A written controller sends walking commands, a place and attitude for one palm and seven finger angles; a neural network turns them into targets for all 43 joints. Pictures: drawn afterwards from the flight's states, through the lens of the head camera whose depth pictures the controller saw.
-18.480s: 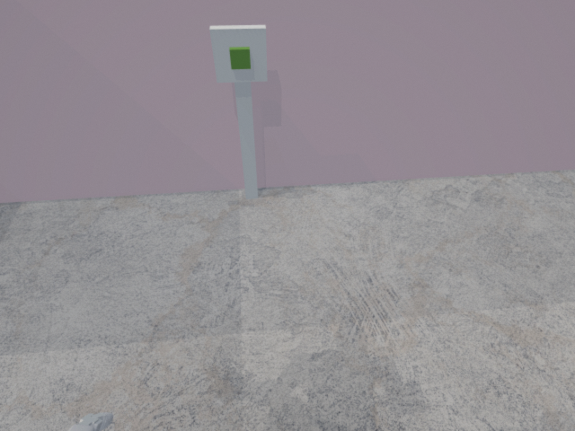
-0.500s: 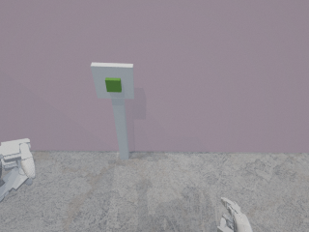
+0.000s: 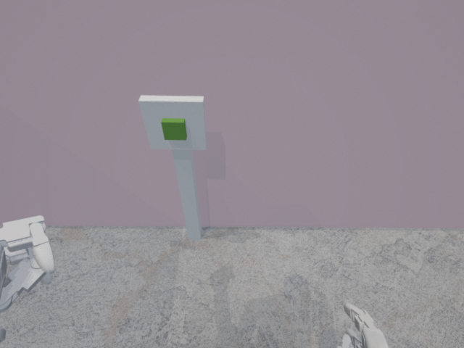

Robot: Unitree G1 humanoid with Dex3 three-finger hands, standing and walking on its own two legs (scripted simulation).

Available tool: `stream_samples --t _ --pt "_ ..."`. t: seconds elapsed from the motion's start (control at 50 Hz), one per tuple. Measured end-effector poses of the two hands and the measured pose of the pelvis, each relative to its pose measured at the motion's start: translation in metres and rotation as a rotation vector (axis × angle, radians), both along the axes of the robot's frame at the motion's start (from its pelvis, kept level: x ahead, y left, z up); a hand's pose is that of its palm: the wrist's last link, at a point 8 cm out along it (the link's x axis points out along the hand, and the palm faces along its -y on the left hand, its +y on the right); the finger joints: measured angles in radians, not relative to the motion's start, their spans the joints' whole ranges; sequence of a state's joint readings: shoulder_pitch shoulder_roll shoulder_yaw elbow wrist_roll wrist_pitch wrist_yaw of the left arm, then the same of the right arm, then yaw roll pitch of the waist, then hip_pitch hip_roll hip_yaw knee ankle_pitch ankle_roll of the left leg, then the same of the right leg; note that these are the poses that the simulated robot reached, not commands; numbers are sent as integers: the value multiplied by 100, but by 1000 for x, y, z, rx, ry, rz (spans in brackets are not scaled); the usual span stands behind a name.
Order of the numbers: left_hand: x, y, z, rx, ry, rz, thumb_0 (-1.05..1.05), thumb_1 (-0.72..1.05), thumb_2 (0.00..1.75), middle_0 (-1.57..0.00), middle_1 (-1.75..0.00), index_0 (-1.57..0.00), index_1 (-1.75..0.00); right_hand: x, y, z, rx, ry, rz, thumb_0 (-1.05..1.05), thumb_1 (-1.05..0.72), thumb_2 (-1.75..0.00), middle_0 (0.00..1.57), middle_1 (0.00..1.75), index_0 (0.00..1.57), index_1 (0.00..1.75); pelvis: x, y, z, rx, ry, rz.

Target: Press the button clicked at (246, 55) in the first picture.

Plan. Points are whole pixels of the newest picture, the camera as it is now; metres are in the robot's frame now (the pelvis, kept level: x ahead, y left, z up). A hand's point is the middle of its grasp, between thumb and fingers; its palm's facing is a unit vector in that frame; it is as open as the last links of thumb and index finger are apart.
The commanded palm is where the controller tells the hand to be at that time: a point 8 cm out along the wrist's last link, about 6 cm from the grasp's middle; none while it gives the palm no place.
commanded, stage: stop stepping back and stand still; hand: left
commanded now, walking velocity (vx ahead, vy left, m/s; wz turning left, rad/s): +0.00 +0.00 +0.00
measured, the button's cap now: (174, 128) +0.71 +0.21 -0.05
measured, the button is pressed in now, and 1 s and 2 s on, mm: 0 0 0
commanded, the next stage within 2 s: let the arm hang, fingers relaxed in 0.02 s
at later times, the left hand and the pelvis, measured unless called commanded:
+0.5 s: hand out of the picture -0.01 +0.20 -0.18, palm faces +0.05 -0.97 -0.22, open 3.7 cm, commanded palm none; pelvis -0.02 +0.00 +0.00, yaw +2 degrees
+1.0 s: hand out of the picture -0.04 +0.16 -0.17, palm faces +0.06 -0.98 -0.17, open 7.2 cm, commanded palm none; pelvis -0.03 +0.01 +0.00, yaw +1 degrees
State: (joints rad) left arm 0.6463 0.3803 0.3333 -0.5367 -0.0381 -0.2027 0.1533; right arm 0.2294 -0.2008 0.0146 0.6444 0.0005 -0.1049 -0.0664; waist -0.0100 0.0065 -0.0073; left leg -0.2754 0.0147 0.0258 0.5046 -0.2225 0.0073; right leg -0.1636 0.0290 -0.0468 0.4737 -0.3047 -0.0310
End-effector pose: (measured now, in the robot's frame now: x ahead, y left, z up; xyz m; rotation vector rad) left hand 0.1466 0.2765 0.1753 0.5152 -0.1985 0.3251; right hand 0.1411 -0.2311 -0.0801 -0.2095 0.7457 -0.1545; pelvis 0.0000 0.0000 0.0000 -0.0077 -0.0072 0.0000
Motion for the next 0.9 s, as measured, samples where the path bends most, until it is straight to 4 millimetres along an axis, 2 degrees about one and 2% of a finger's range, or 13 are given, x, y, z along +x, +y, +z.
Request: stream_samples --t 0.12,0.14,0.18,0.22,0.26,0.32,0.36,0.4,0.44,0.52,0.64,0.76,0.9 --pt "6 3 0 -6 9 9 2 89 90 -130 -150 -130 -150 21 2 10 -5 -45 20 2 -90 -90 20 30 20 30 2 1 2 -1 8 -2" --pt "10 3 -8 -4 25 -6 2 89 90 -130 -150 -130 -150 24 2 9 5 -58 36 2 -90 -90 20 30 20 30 1 1 1 -2 15 2" --pt "22 9 -51 -37 191 -12 1 90 90 -130 -150 -130 -150 28 -1 -2 17 -29 76 2 -90 -90 20 30 20 30 -2 4 -2 -1 24 13" --pt "26 15 -113 -117 435 28 1 90 90 -128 -148 -128 -148 27 -6 -14 16 28 87 1 -90 -90 20 30 20 30 -6 7 -5 0 25 22" --pt "16 14 -176 -208 683 75 1 90 90 -124 -145 -125 -145 18 -11 -23 10 83 77 1 -90 -90 20 30 20 30 -9 7 -8 3 20 26" --pt "-23 -3 -252 -330 999 112 1 91 90 -117 -138 -117 -138 -6 -18 -30 -10 174 45 1 -90 -90 20 30 20 30 -12 6 -8 9 3 27" --pt "-56 -21 -286 -402 1165 123 1 91 90 -111 -132 -111 -132 -29 -21 -33 -26 251 22 1 -90 -90 20 30 20 30 -14 5 -7 9 -8 27" --pt "-90 -37 -308 -455 1297 143 1 91 90 -105 -126 -105 -125 -54 -23 -36 -38 340 0 1 -90 -90 20 30 20 30 -16 3 -5 5 -15 28" --pt "-123 -36 -318 -496 1377 219 2 91 89 -97 -120 -98 -119 -81 -22 -40 -41 435 -17 1 -91 -90 20 30 20 30 -17 2 -2 0 -19 31" --pt "-176 -29 -320 -530 1502 305 2 91 89 -83 -106 -84 -104 -130 -14 -49 -23 605 -37 1 -91 -90 19 30 20 30 -20 1 1 -8 -22 39" --pt "-228 -28 -311 -534 1635 379 1 91 90 -63 -81 -63 -80 -179 8 -59 46 735 -68 1 -91 -90 19 30 20 30 -23 4 4 -8 -28 35" --pt "-238 -37 -309 -541 1654 383 1 91 90 -42 -56 -42 -56 -199 28 -67 107 759 -86 1 -91 -90 20 30 20 30 -26 7 4 -3 -34 28" --pt "-215 -54 -315 -567 1591 325 1 91 90 -26 -38 -26 -38 -198 41 -71 144 728 -96 1 -91 -90 20 30 20 30 -28 7 3 2 -33 22"
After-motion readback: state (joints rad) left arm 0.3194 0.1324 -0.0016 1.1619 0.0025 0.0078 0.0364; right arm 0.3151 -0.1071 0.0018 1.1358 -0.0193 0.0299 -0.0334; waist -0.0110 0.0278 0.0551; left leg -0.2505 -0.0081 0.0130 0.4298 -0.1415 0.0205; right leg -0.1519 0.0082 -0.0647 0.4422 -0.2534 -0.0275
